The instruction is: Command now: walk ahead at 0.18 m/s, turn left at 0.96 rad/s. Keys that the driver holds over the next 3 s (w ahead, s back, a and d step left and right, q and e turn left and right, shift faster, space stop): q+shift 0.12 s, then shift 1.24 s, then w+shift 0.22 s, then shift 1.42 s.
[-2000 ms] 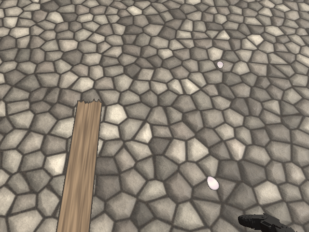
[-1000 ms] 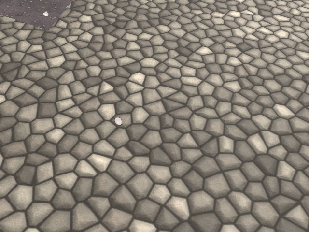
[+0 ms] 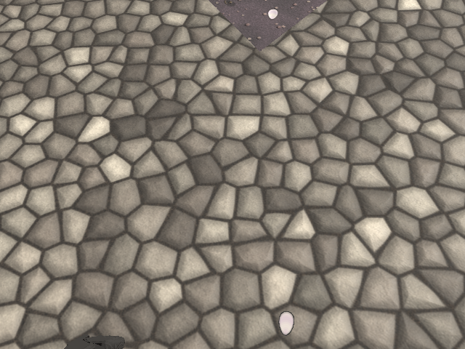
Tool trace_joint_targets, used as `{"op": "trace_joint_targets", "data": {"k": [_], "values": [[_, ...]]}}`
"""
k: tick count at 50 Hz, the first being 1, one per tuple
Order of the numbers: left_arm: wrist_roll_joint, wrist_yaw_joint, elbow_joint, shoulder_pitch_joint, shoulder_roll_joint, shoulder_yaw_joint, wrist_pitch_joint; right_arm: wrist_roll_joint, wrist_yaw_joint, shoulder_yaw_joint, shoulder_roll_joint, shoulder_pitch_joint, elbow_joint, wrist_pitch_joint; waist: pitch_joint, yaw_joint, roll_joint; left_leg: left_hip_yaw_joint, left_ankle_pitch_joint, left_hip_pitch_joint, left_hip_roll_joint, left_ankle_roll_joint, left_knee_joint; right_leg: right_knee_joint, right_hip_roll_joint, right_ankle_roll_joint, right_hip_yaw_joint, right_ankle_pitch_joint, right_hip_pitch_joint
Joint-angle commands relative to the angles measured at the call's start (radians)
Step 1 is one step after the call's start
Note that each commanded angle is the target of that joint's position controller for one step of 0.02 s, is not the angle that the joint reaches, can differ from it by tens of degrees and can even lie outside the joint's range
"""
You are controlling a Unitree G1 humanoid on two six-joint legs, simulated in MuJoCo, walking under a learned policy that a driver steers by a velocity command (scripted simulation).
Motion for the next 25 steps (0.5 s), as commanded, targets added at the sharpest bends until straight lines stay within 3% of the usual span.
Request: {"op": "trace_joint_targets", "data": {"k": [1,4,7,12,15,17,18,19,20,21,22,24,25], "values": [[-0.005,0.007,-0.028,0.16,0.12,0.032,0.032,-0.008,-0.005,-0.045,-0.157,0.009,-0.092,-0.019,-0.283,0.069,-0.1,-0.376,0.6,0.105,0.311,0.106,-0.115,-0.111,-0.006,0.012,-0.025,0.079,0.086],[-0.007,0.008,-0.066,0.074,0.132,0.031,0.047,0.001,-0.01,-0.054,-0.165,0.025,-0.108,0.004,-0.293,0.033,-0.022,-0.429,0.337,0.143,0.267,0.03,-0.114,-0.21,0.018,0.005,0.0,0.169,0.036],[-0.012,0.007,-0.083,0.011,0.148,0.031,0.055,0.0,-0.01,-0.06,-0.168,0.042,-0.119,0.023,-0.254,0.003,0.04,-0.495,0.099,0.209,0.254,-0.005,-0.129,-0.312,0.046,-0.005,0.026,0.186,-0.016],[-0.029,0.006,-0.08,-0.005,0.161,0.028,0.031,-0.018,-0.006,-0.05,-0.141,0.065,-0.123,0.029,-0.228,-0.029,0.11,-0.519,0.278,0.269,0.284,0.001,-0.063,-0.462,0.081,-0.047,0.013,0.126,0.063],[-0.04,0.002,-0.067,0.055,0.172,0.03,0.019,-0.019,-0.006,-0.041,-0.141,0.026,-0.134,0.034,-0.225,0.003,0.128,-0.547,0.386,0.235,0.286,-0.018,-0.025,-0.625,0.109,-0.081,-0.002,0.091,0.22],[-0.028,0.007,-0.043,0.131,0.171,0.032,0.008,0.001,-0.013,-0.032,-0.135,-0.01,-0.139,0.034,-0.205,0.059,0.096,-0.536,0.187,0.153,0.243,-0.083,0.021,-0.899,0.088,-0.105,0.002,0.254,0.4],[-0.013,0.016,-0.054,0.097,0.216,0.037,0.005,0.002,-0.015,-0.017,-0.085,0.041,-0.141,0.031,-0.21,0.02,-0.068,-0.433,-0.136,0.082,0.167,-0.137,0.154,-0.99,-0.073,-0.145,0.172,0.284,0.472],[-0.009,0.012,-0.089,0.04,0.309,0.048,0.015,0.005,-0.021,-0.012,-0.074,0.103,-0.16,0.03,-0.207,-0.022,-0.249,-0.241,-0.506,-0.072,0.001,-0.182,0.29,-1.003,-0.3,-0.265,0.436,0.564,0.517],[-0.022,0.002,-0.055,0.133,0.284,0.055,0.025,-0.023,-0.024,-0.031,-0.16,0.072,-0.139,0.033,-0.231,0.035,-0.19,-0.197,-0.546,-0.065,0.039,-0.193,0.466,-0.974,-0.325,-0.363,0.473,0.678,0.475],[-0.031,-0.005,-0.046,0.139,0.231,0.041,0.025,-0.022,-0.021,-0.033,-0.162,0.044,-0.13,0.033,-0.209,0.029,-0.114,-0.211,-0.487,-0.053,0.063,-0.2,0.531,-0.953,-0.269,-0.351,0.383,0.678,0.447],[-0.033,-0.009,-0.043,0.103,0.201,0.035,0.026,-0.017,-0.014,-0.029,-0.147,0.032,-0.115,0.036,-0.183,0.019,-0.088,-0.212,-0.425,-0.035,0.079,-0.212,0.556,-0.946,-0.19,-0.307,0.269,0.635,0.418],[-0.026,-0.006,-0.041,0.078,0.195,0.033,0.026,-0.008,0.004,-0.019,-0.121,0.035,-0.103,0.046,-0.19,0.014,-0.166,-0.188,-0.376,-0.027,0.073,-0.232,0.581,-0.935,-0.106,-0.261,0.159,0.679,0.431],[-0.025,-0.007,-0.033,0.092,0.189,0.031,0.025,-0.004,0.006,-0.013,-0.112,0.029,-0.096,0.05,-0.196,0.022,-0.168,-0.174,-0.372,-0.019,0.073,-0.239,0.565,-0.931,-0.091,-0.255,0.133,0.701,0.441]]}}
